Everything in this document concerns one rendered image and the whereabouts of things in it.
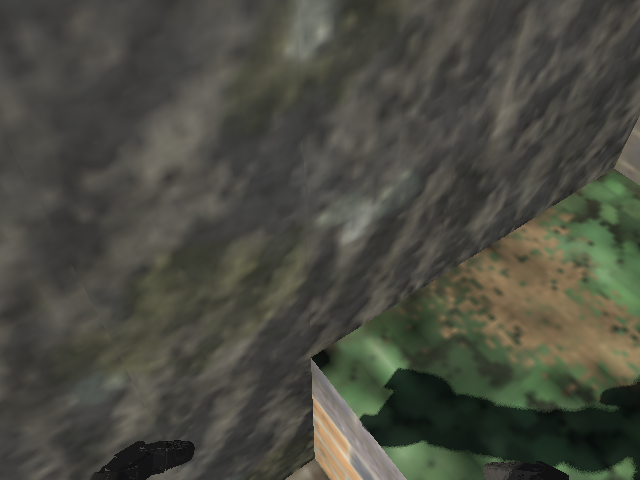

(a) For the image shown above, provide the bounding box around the robot left hand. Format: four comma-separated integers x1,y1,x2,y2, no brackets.
88,440,195,480

